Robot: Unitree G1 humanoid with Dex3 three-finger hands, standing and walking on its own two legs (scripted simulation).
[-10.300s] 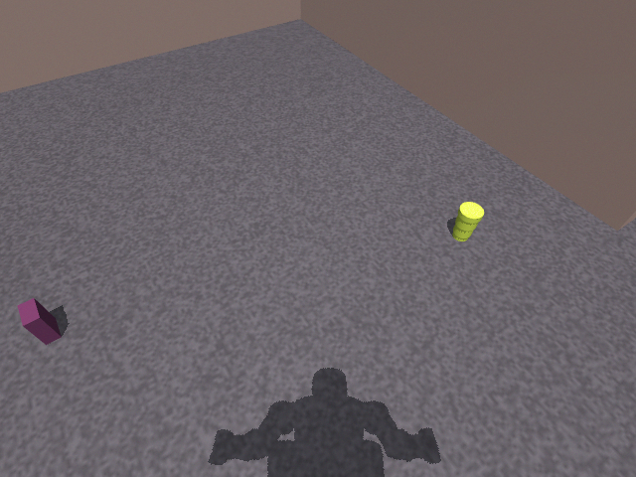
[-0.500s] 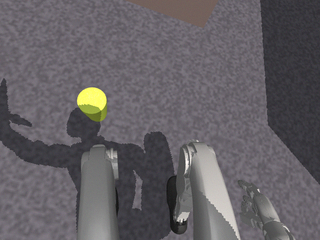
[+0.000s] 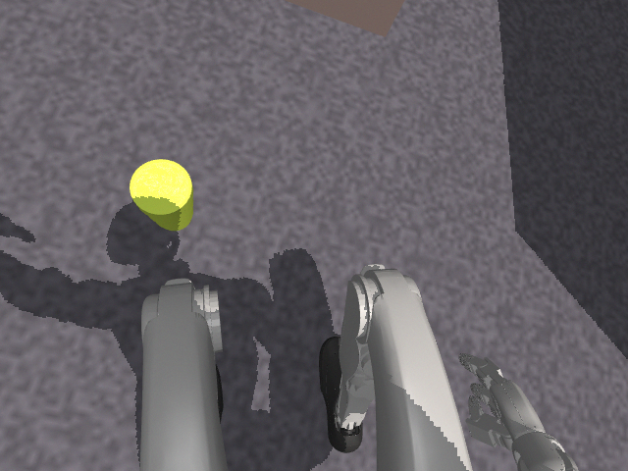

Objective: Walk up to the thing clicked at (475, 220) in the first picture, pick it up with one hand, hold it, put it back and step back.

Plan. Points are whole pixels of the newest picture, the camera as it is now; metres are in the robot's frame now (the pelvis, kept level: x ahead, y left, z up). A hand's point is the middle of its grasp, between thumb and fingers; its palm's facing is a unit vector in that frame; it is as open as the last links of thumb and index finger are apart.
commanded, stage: approach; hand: left
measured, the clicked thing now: (168, 202) +0.49 +0.20 -0.30
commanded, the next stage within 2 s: close in in 0.36 s
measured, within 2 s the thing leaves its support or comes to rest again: neither
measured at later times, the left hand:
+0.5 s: hand (75, 223) +0.42 +0.31 -0.21, palm faces +0.11 -0.99 +0.02, open 17.6 cm
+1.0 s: hand (138, 226) +0.44 +0.24 -0.26, palm faces +0.14 -0.99 +0.00, open 17.5 cm
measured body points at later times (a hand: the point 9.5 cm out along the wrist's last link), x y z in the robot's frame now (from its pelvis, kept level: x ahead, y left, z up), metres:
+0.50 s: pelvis -0.01 +0.01 -0.08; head +0.24 +0.13 +0.28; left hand +0.41 +0.36 -0.21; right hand +0.14 -0.27 -0.14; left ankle +0.08 +0.13 -0.34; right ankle +0.11 -0.13 -0.34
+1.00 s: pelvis -0.02 +0.02 -0.09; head +0.22 +0.16 +0.25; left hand +0.42 +0.29 -0.25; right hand +0.11 -0.26 -0.12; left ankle +0.08 +0.13 -0.34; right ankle +0.11 -0.13 -0.34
